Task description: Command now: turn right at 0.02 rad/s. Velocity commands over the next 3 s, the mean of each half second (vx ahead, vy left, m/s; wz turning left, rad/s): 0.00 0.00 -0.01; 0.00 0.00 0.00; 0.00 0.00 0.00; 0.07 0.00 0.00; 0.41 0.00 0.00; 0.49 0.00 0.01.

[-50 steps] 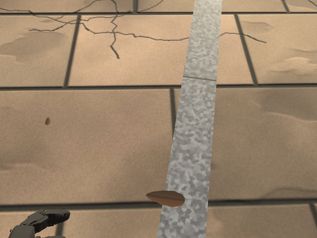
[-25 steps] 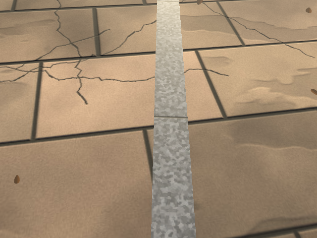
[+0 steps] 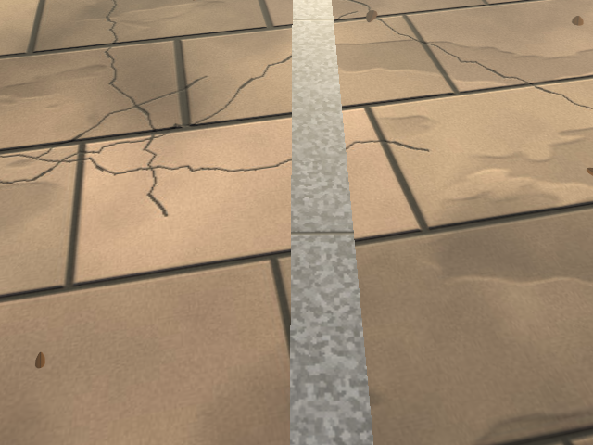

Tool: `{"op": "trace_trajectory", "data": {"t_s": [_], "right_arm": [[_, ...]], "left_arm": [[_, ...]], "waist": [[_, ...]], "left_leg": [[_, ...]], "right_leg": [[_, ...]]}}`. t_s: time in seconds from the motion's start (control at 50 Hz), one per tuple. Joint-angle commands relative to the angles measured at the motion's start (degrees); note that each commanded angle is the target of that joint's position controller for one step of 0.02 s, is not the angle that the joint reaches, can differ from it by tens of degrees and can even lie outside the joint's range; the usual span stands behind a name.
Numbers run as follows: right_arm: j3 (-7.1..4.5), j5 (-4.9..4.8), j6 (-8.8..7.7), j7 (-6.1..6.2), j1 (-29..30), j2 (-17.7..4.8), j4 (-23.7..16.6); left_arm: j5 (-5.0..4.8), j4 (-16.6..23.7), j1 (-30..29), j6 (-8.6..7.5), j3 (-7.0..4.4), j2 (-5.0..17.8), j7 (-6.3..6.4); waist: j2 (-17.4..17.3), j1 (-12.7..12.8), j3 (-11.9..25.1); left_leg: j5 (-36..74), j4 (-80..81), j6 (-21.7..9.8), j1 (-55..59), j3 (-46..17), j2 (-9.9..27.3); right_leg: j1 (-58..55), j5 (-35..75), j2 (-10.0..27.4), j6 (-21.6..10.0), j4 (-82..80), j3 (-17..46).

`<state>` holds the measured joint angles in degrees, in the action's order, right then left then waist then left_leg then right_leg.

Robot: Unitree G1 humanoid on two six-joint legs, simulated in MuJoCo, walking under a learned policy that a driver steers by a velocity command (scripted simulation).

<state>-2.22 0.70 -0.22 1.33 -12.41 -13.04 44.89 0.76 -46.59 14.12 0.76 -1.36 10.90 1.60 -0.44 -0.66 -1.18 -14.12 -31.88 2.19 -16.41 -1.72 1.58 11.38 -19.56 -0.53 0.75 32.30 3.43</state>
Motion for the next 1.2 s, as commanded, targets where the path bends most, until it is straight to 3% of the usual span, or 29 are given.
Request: {"op": "trace_trajectory", "data": {"t_s": [0.02, 0.32, 0.64, 1.2], "right_arm": [[-1.45, -0.16, -0.58, 0.48, 0.4, -5.2, -1.9], [-2.07, -0.6, 0.36, 1.69, -2.0, -5.0, 6.8], [-1.48, -0.83, 0.77, 1.85, -3.2, -3.9, 13.8], [0.11, -0.99, 0.87, 1.56, -5.5, -2.3, 17.9]], "left_arm": [[-0.12, 1.8, 0.6, -0.91, -1.47, 6.2, 0.28], [-0.46, -6.2, 3.2, -1.33, -1.32, 5.3, 0.6], [-0.59, -12.5, 6.2, -1.28, -0.43, 4.6, 0.92], [-0.75, -16.1, 11.3, -1.29, 0.98, 3.0, 1.02]], "waist": [[1.0, 0.1, 0.3], [0.5, 0.2, -0.6], [0.4, 0.3, -2.1], [0.2, 0.4, -3.2]], "left_leg": [[7.1, 3.6, -0.4, 4.6, -0.5, 0.6], [9.4, 5.1, -0.6, 6.1, -0.2, 0.5], [8.0, 6.6, -1.0, 6.0, 0.3, 0.0], [6.6, 7.0, -1.7, 4.6, 0.4, -0.6]], "right_leg": [[5.3, 7.1, 2.2, -1.7, -8.1, 2.5], [3.5, 9.9, 1.1, -1.3, -9.5, 0.4], [3.4, 8.7, 0.6, -0.9, -10.9, -0.8], [4.0, 7.3, 0.3, -0.5, -10.9, -2.1]]}}
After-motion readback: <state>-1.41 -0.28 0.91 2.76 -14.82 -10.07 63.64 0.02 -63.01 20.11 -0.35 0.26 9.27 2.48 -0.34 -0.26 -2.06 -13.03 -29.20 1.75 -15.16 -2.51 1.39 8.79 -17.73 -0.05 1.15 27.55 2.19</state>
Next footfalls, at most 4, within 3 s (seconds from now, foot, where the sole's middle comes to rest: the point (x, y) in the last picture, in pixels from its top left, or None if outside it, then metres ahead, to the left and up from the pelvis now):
2.50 right None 0.45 -0.11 -0.77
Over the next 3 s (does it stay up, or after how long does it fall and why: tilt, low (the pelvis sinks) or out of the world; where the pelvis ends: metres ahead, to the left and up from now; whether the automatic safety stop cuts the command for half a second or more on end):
stays up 0.54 0.00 0.00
